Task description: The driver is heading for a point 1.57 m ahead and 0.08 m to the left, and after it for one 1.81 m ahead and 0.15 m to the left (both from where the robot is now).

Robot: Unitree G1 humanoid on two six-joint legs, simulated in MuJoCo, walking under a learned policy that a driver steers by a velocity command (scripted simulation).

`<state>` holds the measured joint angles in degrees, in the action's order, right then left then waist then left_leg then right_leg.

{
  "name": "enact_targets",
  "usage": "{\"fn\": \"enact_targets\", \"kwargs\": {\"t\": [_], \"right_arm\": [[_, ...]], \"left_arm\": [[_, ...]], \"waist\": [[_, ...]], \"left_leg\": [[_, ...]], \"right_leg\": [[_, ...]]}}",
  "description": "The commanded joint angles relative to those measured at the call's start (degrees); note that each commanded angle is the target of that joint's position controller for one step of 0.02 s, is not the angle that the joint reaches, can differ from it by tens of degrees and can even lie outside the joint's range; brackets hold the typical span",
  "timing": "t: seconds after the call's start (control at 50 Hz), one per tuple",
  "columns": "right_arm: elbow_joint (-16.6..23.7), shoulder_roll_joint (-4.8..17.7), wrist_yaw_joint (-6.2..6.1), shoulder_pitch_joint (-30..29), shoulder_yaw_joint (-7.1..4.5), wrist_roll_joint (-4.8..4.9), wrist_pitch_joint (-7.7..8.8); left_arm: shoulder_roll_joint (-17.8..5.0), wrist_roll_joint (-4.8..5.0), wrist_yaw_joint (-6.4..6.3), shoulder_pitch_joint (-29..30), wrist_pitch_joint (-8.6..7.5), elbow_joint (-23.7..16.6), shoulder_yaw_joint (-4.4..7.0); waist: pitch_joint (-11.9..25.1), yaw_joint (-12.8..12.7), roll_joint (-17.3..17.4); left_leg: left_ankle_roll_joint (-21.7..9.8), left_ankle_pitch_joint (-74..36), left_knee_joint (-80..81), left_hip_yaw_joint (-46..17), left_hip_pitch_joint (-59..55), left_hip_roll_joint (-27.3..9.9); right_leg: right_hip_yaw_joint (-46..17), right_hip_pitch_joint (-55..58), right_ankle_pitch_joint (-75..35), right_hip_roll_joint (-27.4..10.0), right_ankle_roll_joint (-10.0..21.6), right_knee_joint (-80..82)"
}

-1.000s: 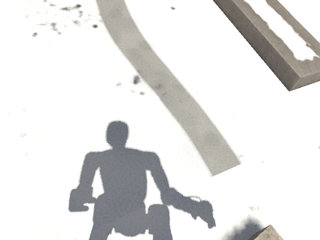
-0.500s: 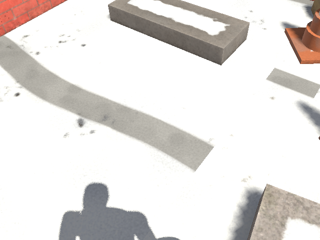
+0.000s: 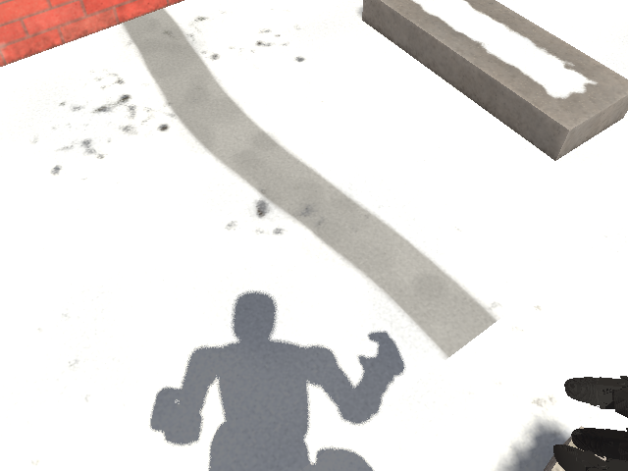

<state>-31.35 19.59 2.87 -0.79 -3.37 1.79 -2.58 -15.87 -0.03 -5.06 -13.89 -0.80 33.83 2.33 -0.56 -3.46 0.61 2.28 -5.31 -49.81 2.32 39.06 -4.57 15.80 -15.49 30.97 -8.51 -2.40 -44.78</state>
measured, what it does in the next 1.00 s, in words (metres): goes down: left foot 0.15 m lower, then right foot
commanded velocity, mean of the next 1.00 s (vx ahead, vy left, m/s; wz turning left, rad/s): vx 0.53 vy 0.00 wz -0.07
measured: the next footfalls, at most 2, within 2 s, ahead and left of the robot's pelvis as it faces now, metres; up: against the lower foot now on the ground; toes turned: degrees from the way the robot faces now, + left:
left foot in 0.14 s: +0.12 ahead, +0.17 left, -0.15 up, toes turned +14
right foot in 0.74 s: +0.41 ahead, -0.03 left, -0.15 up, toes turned +3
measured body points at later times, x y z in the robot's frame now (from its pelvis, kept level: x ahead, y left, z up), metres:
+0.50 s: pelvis +0.13 +0.07 -0.11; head +0.12 +0.07 +0.34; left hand +0.17 +0.35 -0.21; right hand +0.30 -0.14 -0.23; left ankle +0.07 +0.16 -0.85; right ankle +0.31 -0.05 -0.72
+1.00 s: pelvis +0.48 -0.01 -0.11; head +0.52 -0.04 +0.34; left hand +0.44 +0.27 -0.21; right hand +0.68 -0.23 -0.21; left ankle +0.57 +0.18 -0.76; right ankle +0.37 -0.03 -0.85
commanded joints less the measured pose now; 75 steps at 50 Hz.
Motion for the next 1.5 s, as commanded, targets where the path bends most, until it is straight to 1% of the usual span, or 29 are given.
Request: {"fn": "enact_targets", "kwargs": {"t": [0.02, 0.1, 0.14, 0.16, 0.18, 0.22, 0.26, 0.32, 0.4, 0.46, 0.48, 0.58, 0.7, 0.74, 0.76, 0.78, 0.8, 0.84, 0.86, 1.02, 1.12, 1.16, 1.2, 1.22, 1.24, 1.26, 1.3, 1.38, 1.5], "right_arm": [[-0.1, 0.4, 3.08, 4.5, -1.14, 1.62, -2.89], [-1.8, 3.1, 3.65, 5.1, -3.86, 2.6, -2.56], [-7.1, 6.5, 1.48, 19.8, -6.51, -0.14, -0.59], [-7.9, 15.5, 0.35, 20.2, -8.15, -1.79, 1.17], [-6.3, 20.0, 1.39, 20.2, -8.09, -3.48, 2.27], [-6.4, 19.5, 0.46, 19.1, -7.87, -1.86, 1.25], [-4.0, 9.8, -1.8, 12.3, -4.16, -0.75, 0.74], [-6.2, 5.9, -3.77, 11.5, -2.08, 0.63, 2.51], [-9.4, 4.1, -4.44, 12.4, -0.77, -3.04, 5.37], [-11.1, 4.8, -3.94, 15.1, -1.11, -3.39, 6.72], [-11.8, 7.6, -2.56, 17.9, -1.82, -3.19, 6.68], [-11.3, 5.8, -2.55, 13.4, -2.27, -4.63, 7.88], [-12.4, 5.4, -3.48, 12.7, -2.86, -5.33, 5.96], [-10.2, 4.9, -2.87, 8.2, -2.22, -5.16, 4.67], [-8.6, -3.7, -1.64, 6.8, 1.0, -5.74, 4.73], [-1.5, -9.1, -0.42, 11.3, 2.41, -4.69, 5.64], [-1.9, -2.9, -0.3, 10.5, 2.05, -6.75, 6.88], [-3.5, 0.9, -0.73, 5.4, 1.39, -6.66, 8.48], [-2.9, 0.8, -1.01, 3.6, 1.53, -6.61, 8.19], [-0.5, -2.1, -0.04, -7.7, 3.29, -4.67, 5.33], [-1.1, -0.9, -0.87, -5.9, 3.02, -3.6, 6.16], [-5.3, 4.2, -1.97, 8.3, 0.87, -2.95, 6.0], [-13.1, 7.9, -3.88, 33.5, -1.37, -1.79, 5.39], [-14.8, 10.8, -4.43, 40.3, -2.47, -2.92, 5.17], [-15.5, 10.2, -3.08, 33.6, -2.38, -4.12, 5.15], [-13.1, 4.6, -1.94, 23.9, -1.88, -3.63, 5.29], [-14.9, -0.2, -1.42, 23.6, -1.0, -3.29, 6.07], [-19.0, 2.2, -2.45, 27.2, -0.65, -2.43, 7.92], [-18.0, 5.2, -1.48, 29.0, -2.37, -1.1, 8.48]], "left_arm": [[-6.1, 0.77, -0.43, 2.2, 0.25, -3.4, 2.85], [-7.0, 1.78, 1.16, -0.2, 0.6, -3.1, 4.59], [-6.2, 3.26, 1.88, -0.2, 0.09, -0.2, 4.29], [-2.6, 1.22, 2.02, -3.7, -0.77, -0.3, 4.48], [-2.4, -0.29, 2.2, -5.0, -2.3, -2.3, 3.63], [-2.3, 0.91, 0.75, 5.0, -4.87, -8.2, 2.07], [-4.4, 0.52, -0.16, 4.5, -3.68, -4.8, 2.26], [-4.3, 0.55, 0.8, 1.3, -2.42, -2.6, 2.38], [-2.1, -0.04, 1.78, 3.8, -2.7, -0.9, 2.06], [-1.3, 2.11, 2.14, 2.2, -1.74, 0.5, 2.22], [-1.9, -3.43, 5.32, 2.4, 0.52, -0.1, 2.15], [-3.9, -1.56, 9.23, 0.2, 2.82, 1.6, 3.98], [-4.2, -0.57, 8.64, -3.1, 3.67, 4.2, 3.36], [-7.6, -0.09, 7.34, -25.9, 2.13, 13.0, 4.98], [-9.9, 0.24, 6.73, -24.3, 0.98, 13.1, 4.32], [-15.1, 2.36, 6.13, -17.2, 0.39, 10.2, 4.61], [-17.3, 1.05, 6.18, -15.1, -0.23, 8.0, 5.67], [-15.1, -0.93, 5.44, -17.5, -1.17, 9.4, 5.71], [-13.0, -0.45, 5.32, -16.9, -1.55, 9.6, 5.08], [-8.5, 0.83, 4.9, -19.5, -2.48, 11.9, 3.7], [-8.5, 1.0, 5.13, -16.1, -5.07, 14.1, 3.0], [-13.0, -1.08, 4.65, -13.2, -5.53, 13.9, 4.02], [-12.8, -3.68, 4.15, -6.1, -4.22, 13.7, 4.23], [-6.1, -3.37, 4.47, -4.2, -4.24, 11.7, 2.54], [-0.8, -0.35, 6.24, -13.3, -5.54, 9.5, 0.92], [-4.9, -2.28, 5.91, -9.6, -6.01, 10.0, 0.3], [-6.9, -3.52, 6.39, 2.5, -6.52, 7.4, 0.03], [-4.0, -5.19, 6.31, 8.4, -4.57, 1.8, -2.3], [-1.6, -2.26, 7.83, 22.5, -4.88, -4.0, -4.25]], "waist": [[1.4, 1.1, -1.0], [2.6, -1.0, -1.2], [6.9, 8.3, 2.6], [3.9, 5.4, 14.7], [15.7, 4.7, 14.6], [25.7, 6.2, 8.1], [20.6, 4.3, -1.2], [12.1, 1.7, 1.7], [2.5, 2.0, 5.3], [0.2, 3.2, 7.4], [-1.0, 2.7, 6.4], [-5.1, -1.2, 7.0], [-5.7, -1.7, 7.0], [0.7, -11.2, -6.0], [-3.7, -8.0, -19.7], [2.6, 1.8, -38.5], [4.0, 1.7, -25.9], [1.6, 0.6, -3.0], [0.5, 0.9, 0.5], [-4.0, -1.5, -2.6], [-2.1, -1.3, -6.1], [5.0, 6.3, -8.3], [11.2, 20.1, -5.6], [13.3, 20.5, 6.0], [14.2, 8.6, 27.5], [7.2, 7.0, 12.5], [0.8, 6.8, -3.8], [-4.9, 2.2, 0.7], [-5.3, 7.2, 0.9]], "left_leg": [[-0.6, -4.6, 7.9, 0.9, -11.8, 0.1], [-2.1, -5.2, 22.5, 3.4, -17.6, -0.3], [-7.7, -16.0, 34.0, 5.8, -39.0, 3.7], [-12.0, -51.9, 20.4, -5.6, -51.9, -2.9], [-21.1, -74.5, 10.9, -16.7, -61.5, -11.7], [-28.2, -37.6, 24.3, -34.6, -60.2, -17.7], [-24.2, -0.4, 27.4, -35.6, -48.6, -18.1], [-18.4, 48.7, 33.7, -34.6, -35.9, -13.8], [-15.1, 41.1, 37.6, -18.7, -21.8, -8.5], [-15.0, 42.9, 41.1, -15.1, -25.2, -12.0], [-12.7, 43.8, 44.7, -11.2, -22.8, -10.3], [-7.4, 40.3, 50.1, 0.5, -32.7, -14.3], [-6.4, 27.6, 40.8, 12.4, -42.6, -15.1], [-5.7, -4.4, 1.2, 16.8, -35.8, -8.1], [-4.1, 20.9, -18.7, 12.2, -16.9, -2.6], [-1.1, 37.4, -31.8, 0.3, 3.6, 9.5], [-2.1, 34.3, -36.2, -5.2, 10.8, 6.4], [-3.0, 25.0, -31.3, -5.6, 9.6, 0.9], [-2.8, 22.1, -26.1, -5.5, 6.2, -0.6], [0.7, 12.3, 0.8, 0.5, 6.0, 3.7], [-5.2, -3.7, 19.2, 4.7, -14.8, 7.2], [-7.2, 4.5, 16.9, 4.3, -24.9, 10.3], [-9.0, 14.4, 17.7, 4.2, -44.1, 8.9], [-14.5, 36.1, 15.3, -13.1, -53.6, -0.2], [-24.0, 42.7, 32.1, -56.4, -59.5, -11.7], [-24.5, 46.2, 35.8, -57.6, -52.1, -10.6], [-21.7, 38.0, 36.3, -44.4, -37.4, -6.8], [-20.4, 22.9, 39.0, -33.2, -25.1, -1.1], [-15.0, 4.7, 45.2, -25.4, -15.3, 1.4]], "right_leg": [[-2.9, -6.5, -17.7, -11.6, 6.0, 2.3], [-2.6, -0.6, -20.9, -15.9, 3.3, -13.6], [0.8, -8.5, -21.2, -9.6, 0.9, -36.3], [-1.8, -31.8, 19.6, -1.2, -2.4, -60.6], [-8.3, -44.6, 22.8, 0.9, -6.0, -76.4], [-17.3, -49.8, 13.3, 2.7, -6.0, -79.1], [-21.4, -48.9, 4.8, 0.6, -3.7, -72.3], [-21.0, -49.9, -9.1, -0.3, 0.2, -59.1], [-18.3, -42.0, -34.9, 0.5, -2.0, -33.3], [-20.7, -43.6, -35.1, 1.8, -2.3, -29.6], [-18.6, -39.7, -30.7, 4.2, -0.9, -26.1], [-17.6, -35.3, -27.7, 2.0, 3.7, -15.6], [-7.1, -18.9, -9.4, 3.5, 12.4, -1.3], [-5.5, 2.9, -6.1, 15.5, 14.1, 7.9], [-22.4, 5.5, 2.3, 8.3, 12.7, 11.9], [-62.6, 14.7, 10.9, 1.6, 18.6, 34.5], [-66.9, 21.3, 13.4, -3.2, 19.7, 38.8], [-56.7, 16.4, 0.3, -3.1, 18.0, 31.1], [-50.8, 11.5, -4.6, -1.5, 16.9, 30.0], [-35.4, 13.4, -42.1, 7.2, 17.6, 32.1], [-30.6, 14.0, -67.2, 5.0, 12.3, 36.6], [-28.9, 21.3, -87.4, 2.4, 10.9, 24.0], [-23.6, 14.7, -88.4, 4.4, 10.6, -6.5], [-21.4, -1.6, -53.2, 12.1, 8.5, -36.2], [-24.2, -21.9, -6.4, 22.6, 5.9, -46.8], [-25.0, -26.1, -12.0, 15.4, 8.3, -44.3], [-24.8, -22.3, -15.8, 11.0, 7.8, -35.8], [-22.8, -22.1, -12.3, 6.1, 3.3, -20.8], [-15.3, -2.0, -37.8, 7.8, 1.1, 8.4]]}}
